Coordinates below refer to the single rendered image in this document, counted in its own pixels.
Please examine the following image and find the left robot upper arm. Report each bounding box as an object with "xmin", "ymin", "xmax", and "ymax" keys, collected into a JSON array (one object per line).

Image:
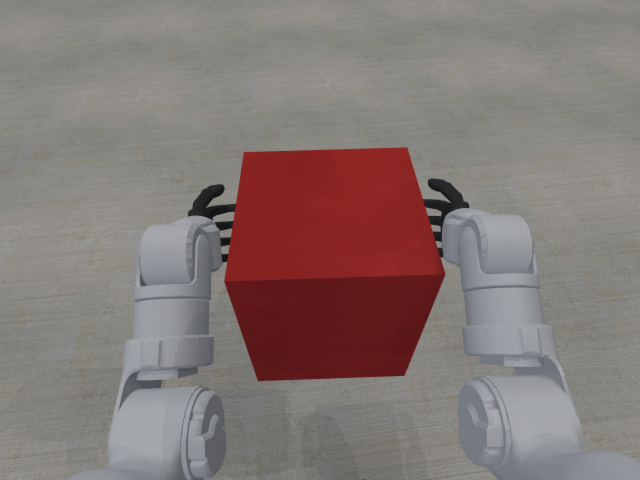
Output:
[{"xmin": 66, "ymin": 386, "xmax": 227, "ymax": 480}]

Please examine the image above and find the robot right forearm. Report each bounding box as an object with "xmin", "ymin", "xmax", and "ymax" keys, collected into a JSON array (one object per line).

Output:
[{"xmin": 442, "ymin": 208, "xmax": 582, "ymax": 444}]

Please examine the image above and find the robot left hand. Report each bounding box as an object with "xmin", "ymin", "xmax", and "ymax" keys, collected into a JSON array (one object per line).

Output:
[{"xmin": 188, "ymin": 184, "xmax": 236, "ymax": 263}]

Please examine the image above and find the robot right hand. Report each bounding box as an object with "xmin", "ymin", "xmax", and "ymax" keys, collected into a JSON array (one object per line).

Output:
[{"xmin": 423, "ymin": 179, "xmax": 469, "ymax": 258}]

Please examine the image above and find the robot left forearm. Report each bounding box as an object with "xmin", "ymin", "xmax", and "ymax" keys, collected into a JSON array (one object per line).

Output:
[{"xmin": 107, "ymin": 216, "xmax": 222, "ymax": 465}]

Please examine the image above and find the carton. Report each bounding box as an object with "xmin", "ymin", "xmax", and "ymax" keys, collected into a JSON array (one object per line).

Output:
[{"xmin": 224, "ymin": 147, "xmax": 445, "ymax": 381}]

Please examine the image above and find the right robot upper arm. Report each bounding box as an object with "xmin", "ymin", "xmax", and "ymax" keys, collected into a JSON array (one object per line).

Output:
[{"xmin": 458, "ymin": 375, "xmax": 640, "ymax": 480}]

